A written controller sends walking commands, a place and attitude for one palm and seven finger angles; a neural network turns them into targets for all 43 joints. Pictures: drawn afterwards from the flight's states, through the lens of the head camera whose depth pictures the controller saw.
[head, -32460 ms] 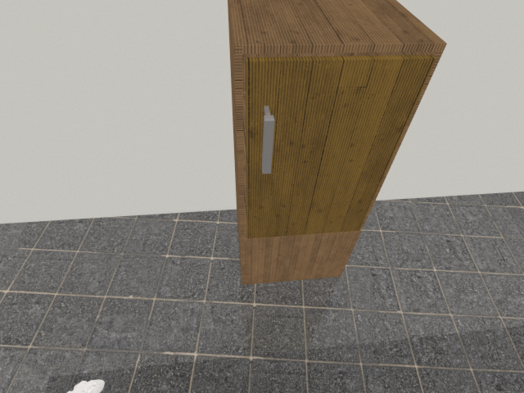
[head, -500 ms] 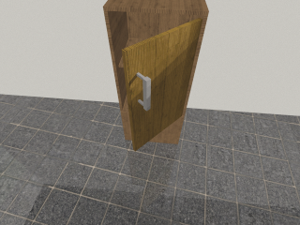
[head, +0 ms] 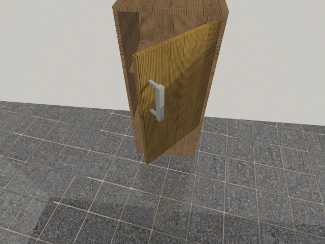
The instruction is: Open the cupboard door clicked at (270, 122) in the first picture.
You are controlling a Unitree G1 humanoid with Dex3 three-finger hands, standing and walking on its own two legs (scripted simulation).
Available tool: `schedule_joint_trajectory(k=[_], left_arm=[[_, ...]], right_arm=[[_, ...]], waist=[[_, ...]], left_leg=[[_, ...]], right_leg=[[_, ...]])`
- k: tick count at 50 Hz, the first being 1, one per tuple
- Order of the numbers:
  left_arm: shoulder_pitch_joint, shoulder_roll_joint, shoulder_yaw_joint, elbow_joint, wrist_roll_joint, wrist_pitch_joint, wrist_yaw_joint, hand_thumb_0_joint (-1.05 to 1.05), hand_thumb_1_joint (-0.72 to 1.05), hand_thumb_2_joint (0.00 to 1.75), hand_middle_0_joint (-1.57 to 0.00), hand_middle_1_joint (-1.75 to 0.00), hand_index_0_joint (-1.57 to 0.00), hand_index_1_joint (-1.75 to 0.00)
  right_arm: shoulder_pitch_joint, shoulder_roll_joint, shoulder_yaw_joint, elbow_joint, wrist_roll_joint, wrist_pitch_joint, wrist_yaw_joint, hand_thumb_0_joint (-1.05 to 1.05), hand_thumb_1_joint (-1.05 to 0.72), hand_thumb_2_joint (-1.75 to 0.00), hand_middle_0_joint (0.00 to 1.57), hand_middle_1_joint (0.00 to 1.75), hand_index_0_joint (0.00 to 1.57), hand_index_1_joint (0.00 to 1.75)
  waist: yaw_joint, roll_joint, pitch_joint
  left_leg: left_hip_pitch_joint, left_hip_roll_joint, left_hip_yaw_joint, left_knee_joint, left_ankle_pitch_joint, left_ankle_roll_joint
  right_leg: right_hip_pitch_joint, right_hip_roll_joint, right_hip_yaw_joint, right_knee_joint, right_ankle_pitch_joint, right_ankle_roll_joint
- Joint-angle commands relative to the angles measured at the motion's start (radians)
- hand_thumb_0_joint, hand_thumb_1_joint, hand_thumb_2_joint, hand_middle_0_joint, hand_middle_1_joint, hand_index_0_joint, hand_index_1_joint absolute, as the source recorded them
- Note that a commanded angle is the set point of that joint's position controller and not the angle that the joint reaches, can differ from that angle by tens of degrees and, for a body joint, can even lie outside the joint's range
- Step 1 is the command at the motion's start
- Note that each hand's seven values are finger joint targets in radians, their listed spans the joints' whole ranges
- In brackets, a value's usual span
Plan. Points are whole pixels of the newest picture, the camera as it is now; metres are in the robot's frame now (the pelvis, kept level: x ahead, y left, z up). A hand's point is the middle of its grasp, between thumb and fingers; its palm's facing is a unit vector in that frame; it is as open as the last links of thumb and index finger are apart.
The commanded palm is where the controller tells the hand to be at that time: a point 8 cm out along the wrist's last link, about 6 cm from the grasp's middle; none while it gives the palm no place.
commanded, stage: walk to a spot facing it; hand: left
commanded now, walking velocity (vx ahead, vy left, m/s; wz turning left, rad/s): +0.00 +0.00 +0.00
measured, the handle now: (156, 101) +0.55 +0.06 +0.02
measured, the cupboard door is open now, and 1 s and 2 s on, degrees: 47 47 47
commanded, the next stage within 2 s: none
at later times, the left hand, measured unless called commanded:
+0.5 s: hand out of the picture +0.04 +0.20 -0.19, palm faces -0.07 -0.98 -0.20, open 7.4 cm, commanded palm none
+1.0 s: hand out of the picture +0.11 +0.13 -0.17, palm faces -0.37 -0.90 -0.24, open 7.4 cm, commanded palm none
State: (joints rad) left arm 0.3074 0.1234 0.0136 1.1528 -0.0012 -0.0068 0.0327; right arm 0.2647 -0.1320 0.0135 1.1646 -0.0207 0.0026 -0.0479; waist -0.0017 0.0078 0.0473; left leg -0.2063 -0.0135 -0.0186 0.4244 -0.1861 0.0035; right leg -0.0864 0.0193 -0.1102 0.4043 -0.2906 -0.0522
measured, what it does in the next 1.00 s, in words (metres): steps on the spot, turning right: right foot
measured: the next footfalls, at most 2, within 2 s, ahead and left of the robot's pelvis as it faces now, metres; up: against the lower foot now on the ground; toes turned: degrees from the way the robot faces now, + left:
right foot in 0.72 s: -0.01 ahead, -0.15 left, +0.00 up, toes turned -19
left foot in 1.08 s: +0.09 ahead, +0.07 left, +0.00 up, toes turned -27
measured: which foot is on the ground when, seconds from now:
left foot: down 0.00-0.72, up 0.74-1.00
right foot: down 0.00-0.44, up 0.46-0.70, down 0.72-1.00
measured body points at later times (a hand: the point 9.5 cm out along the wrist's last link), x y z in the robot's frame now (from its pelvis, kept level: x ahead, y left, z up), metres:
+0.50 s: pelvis +0.00 +0.01 -0.01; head +0.03 +0.01 +0.44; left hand +0.05 +0.25 -0.17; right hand -0.01 -0.23 -0.16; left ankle +0.03 +0.12 -0.74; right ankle -0.05 -0.08 -0.71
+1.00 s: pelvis -0.02 -0.03 +0.00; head +0.02 -0.05 +0.44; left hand +0.13 +0.18 -0.15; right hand -0.02 -0.32 -0.14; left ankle +0.04 +0.10 -0.70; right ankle -0.04 -0.14 -0.74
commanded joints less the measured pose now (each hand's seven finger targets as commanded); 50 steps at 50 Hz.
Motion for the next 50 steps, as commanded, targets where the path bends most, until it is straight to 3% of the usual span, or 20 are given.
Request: schedule_joint_trajectory(k=[1, 8, 14, 18, 20, 22, 23, 27, 31, 34, 35, 36, 37, 38, 39, 40, 43, 46, 48, 50], left_arm=[[0.079, 0.102, 0.014, -0.016, 0.004, -0.010, 0.008, 0.00, 0.90, 0.90, -0.20, -0.30, -0.20, -0.30], [0.066, 0.124, 0.033, -0.033, 0.009, 0.007, 0.008, 0.00, 0.90, 0.90, -0.20, -0.30, -0.20, -0.30], [0.019, 0.174, 0.074, -0.089, 0.017, 0.030, -0.003, 0.00, 0.90, 0.90, -0.20, -0.30, -0.20, -0.30], [-0.018, 0.190, 0.089, -0.119, 0.019, 0.033, -0.006, 0.00, 0.90, 0.90, -0.20, -0.30, -0.20, -0.30], [-0.029, 0.164, 0.088, -0.140, 0.016, 0.036, -0.013, 0.00, 0.90, 0.90, -0.20, -0.30, -0.20, -0.30], [-0.072, 0.137, 0.083, -0.173, 0.013, 0.042, -0.020, 0.00, 0.90, 0.90, -0.20, -0.30, -0.20, -0.30], [-0.092, 0.149, 0.087, -0.185, 0.018, 0.047, -0.025, 0.00, 0.90, 0.90, -0.20, -0.30, -0.20, -0.30], [-0.104, 0.122, 0.089, -0.211, 0.022, 0.053, -0.053, 0.00, 0.90, 0.90, -0.20, -0.30, -0.20, -0.30], [-0.120, 0.129, 0.083, -0.239, 0.020, 0.052, -0.060, 0.00, 0.90, 0.90, -0.20, -0.30, -0.20, -0.30], [-0.042, 0.168, 0.093, -0.229, 0.022, 0.046, -0.059, 0.00, 0.90, 0.90, -0.20, -0.30, -0.20, -0.30], [-0.007, 0.237, 0.104, -0.224, 0.028, 0.035, -0.052, 0.00, 0.90, 0.90, -0.20, -0.30, -0.20, -0.30], [-0.004, 0.362, 0.128, -0.228, 0.039, 0.025, -0.034, 0.00, 0.90, 0.90, -0.20, -0.30, -0.20, -0.30], [0.031, 0.385, 0.132, -0.232, 0.024, 0.027, -0.023, 0.00, 0.90, 0.90, -0.20, -0.30, -0.20, -0.30], [-0.011, 0.380, 0.127, -0.247, 0.025, 0.032, -0.022, 0.00, 0.90, 0.90, -0.20, -0.30, -0.20, -0.30], [-0.078, 0.332, 0.124, -0.264, 0.028, 0.032, -0.017, 0.00, 0.90, 0.90, -0.20, -0.30, -0.20, -0.30], [-0.123, 0.309, 0.116, -0.276, 0.029, 0.031, -0.016, 0.00, 0.90, 0.90, -0.20, -0.30, -0.20, -0.30], [-0.114, 0.290, 0.108, -0.288, 0.031, 0.023, -0.012, 0.00, 0.90, 0.90, -0.20, -0.30, -0.20, -0.30], [-0.071, 0.307, 0.111, -0.279, 0.031, 0.025, -0.017, 0.00, 0.90, 0.90, -0.20, -0.30, -0.20, -0.30], [-0.068, 0.309, 0.114, -0.281, 0.033, 0.029, -0.019, 0.00, 0.90, 0.90, -0.20, -0.30, -0.20, -0.30], [-0.095, 0.303, 0.115, -0.289, 0.029, 0.033, -0.020, 0.00, 0.90, 0.90, -0.20, -0.30, -0.20, -0.30]], right_arm=[[0.059, -0.088, -0.015, -0.024, 0.001, -0.009, 0.000, 0.00, -0.90, -0.90, 0.20, 0.30, 0.20, 0.30], [0.057, -0.098, -0.031, -0.027, 0.001, 0.007, -0.009, 0.00, -0.90, -0.90, 0.20, 0.30, 0.20, 0.30], [0.031, -0.106, -0.060, -0.081, -0.001, 0.024, -0.011, 0.00, -0.90, -0.90, 0.20, 0.30, 0.20, 0.30], [0.029, -0.109, -0.069, -0.111, 0.002, 0.017, -0.012, 0.00, -0.90, -0.90, 0.20, 0.30, 0.20, 0.30], [0.060, -0.152, -0.073, -0.111, -0.004, 0.007, -0.018, 0.00, -0.90, -0.90, 0.20, 0.30, 0.20, 0.30], [0.110, -0.210, -0.087, -0.114, -0.011, -0.001, -0.027, 0.00, -0.90, -0.90, 0.20, 0.30, 0.20, 0.30], [0.126, -0.216, -0.082, -0.117, -0.016, -0.007, -0.030, 0.00, -0.90, -0.90, 0.20, 0.30, 0.20, 0.30], [0.008, -0.228, -0.084, -0.182, -0.018, -0.012, -0.023, 0.00, -0.90, -0.90, 0.20, 0.30, 0.20, 0.30], [-0.015, -0.257, -0.099, -0.207, -0.021, -0.005, -0.008, 0.00, -0.90, -0.90, 0.20, 0.30, 0.20, 0.30], [-0.048, -0.269, -0.112, -0.233, -0.011, 0.008, 0.003, 0.00, -0.90, -0.90, 0.20, 0.30, 0.20, 0.30], [-0.060, -0.236, -0.109, -0.250, -0.001, 0.014, 0.009, 0.00, -0.90, -0.90, 0.20, 0.30, 0.20, 0.30], [-0.083, -0.151, -0.093, -0.299, 0.003, 0.019, 0.021, 0.00, -0.90, -0.90, 0.20, 0.30, 0.20, 0.30], [-0.136, -0.188, -0.097, -0.325, -0.001, 0.028, 0.022, 0.00, -0.90, -0.90, 0.20, 0.30, 0.20, 0.30], [-0.139, -0.178, -0.097, -0.324, 0.005, 0.028, 0.028, 0.00, -0.90, -0.90, 0.20, 0.30, 0.20, 0.30], [-0.170, -0.181, -0.099, -0.314, 0.003, 0.029, 0.026, 0.00, -0.90, -0.90, 0.20, 0.30, 0.20, 0.30], [-0.158, -0.190, -0.100, -0.312, 0.002, 0.029, 0.027, 0.00, -0.90, -0.90, 0.20, 0.30, 0.20, 0.30], [-0.122, -0.166, -0.095, -0.303, 0.007, 0.026, 0.028, 0.00, -0.90, -0.90, 0.20, 0.30, 0.20, 0.30], [-0.150, -0.154, -0.090, -0.317, 0.012, 0.025, 0.023, 0.00, -0.90, -0.90, 0.20, 0.30, 0.20, 0.30], [-0.145, -0.155, -0.090, -0.326, 0.016, 0.018, 0.019, 0.00, -0.90, -0.90, 0.20, 0.30, 0.20, 0.30], [-0.095, -0.164, -0.089, -0.317, 0.019, 0.011, 0.012, 0.00, -0.90, -0.90, 0.20, 0.30, 0.20, 0.30]], waist=[[0.001, -0.008, 0.034], [-0.002, -0.011, 0.055], [-0.007, -0.106, 0.044], [-0.015, -0.064, 0.012], [-0.025, 0.092, -0.011], [-0.034, 0.281, -0.009], [-0.035, 0.216, -0.008], [0.012, 0.089, -0.031], [0.004, 0.170, -0.045], [0.048, 0.104, -0.069], [0.069, -0.081, -0.061], [0.079, -0.416, -0.029], [0.115, -0.330, -0.042], [0.082, -0.236, -0.013], [0.058, -0.254, 0.001], [0.032, -0.253, 0.009], [0.016, -0.171, -0.079], [0.033, -0.120, -0.080], [0.032, -0.155, -0.078], [0.004, -0.160, -0.085]], left_leg=[[0.015, 0.094, -0.076, -0.056, 0.167, 0.036], [0.009, 0.107, -0.025, 0.002, 0.137, 0.027], [-0.062, 0.088, 0.073, 0.153, -0.018, -0.003], [-0.034, 0.102, 0.074, 0.145, -0.021, -0.010], [0.066, 0.206, -0.030, 0.018, 0.160, 0.033], [0.120, 0.419, -0.240, -0.118, 0.326, 0.181], [0.104, 0.450, -0.254, -0.132, 0.338, 0.213], [0.063, 0.372, -0.065, -0.117, 0.238, 0.163], [0.023, 0.360, 0.034, -0.070, 0.185, 0.126], [-0.074, 0.317, 0.116, 0.077, 0.049, 0.052], [-0.168, 0.231, 0.180, 0.251, -0.103, -0.009], [-0.381, 0.076, 0.222, 0.525, -0.434, -0.067], [-0.386, 0.087, 0.081, 0.678, -0.446, -0.049], [-0.404, 0.107, 0.047, 0.726, -0.401, -0.042], [-0.423, 0.109, 0.024, 0.750, -0.328, -0.041], [-0.408, 0.112, 0.018, 0.747, -0.278, -0.046], [-0.305, 0.081, 0.045, 0.618, -0.250, -0.059], [-0.260, 0.046, 0.051, 0.489, -0.254, -0.059], [-0.223, 0.035, 0.043, 0.398, -0.267, -0.052], [-0.140, 0.024, 0.040, 0.256, -0.213, -0.047]], right_leg=[[-0.059, -0.134, 0.120, -0.101, 0.141, 0.004], [-0.094, -0.142, 0.157, -0.075, 0.224, -0.004], [-0.136, -0.203, 0.287, -0.074, 0.224, -0.071], [-0.157, -0.197, 0.317, -0.010, 0.332, -0.085], [-0.226, -0.085, 0.233, 0.114, 0.280, -0.026], [-0.369, 0.012, 0.115, 0.460, -0.224, 0.031], [-0.390, -0.012, 0.149, 0.609, -0.302, 0.036], [-0.388, -0.051, 0.119, 0.625, -0.203, 0.063], [-0.277, -0.050, 0.065, 0.393, -0.181, 0.067], [-0.094, -0.029, 0.037, 0.155, 0.022, 0.056], [-0.028, -0.112, 0.170, -0.007, 0.129, 0.024], [-0.018, -0.369, 0.580, -0.140, 0.256, -0.086], [-0.061, -0.413, 0.611, -0.133, 0.292, -0.154], [-0.113, -0.388, 0.560, -0.131, 0.121, -0.184], [-0.131, -0.310, 0.559, -0.120, 0.097, -0.162], [-0.145, -0.277, 0.502, -0.095, 0.141, -0.143], [-0.090, -0.231, 0.427, -0.036, 0.342, -0.131], [-0.081, -0.222, 0.473, -0.032, 0.368, -0.144], [-0.084, -0.219, 0.503, -0.023, 0.392, -0.146], [-0.119, -0.197, 0.510, 0.007, 0.409, -0.122]])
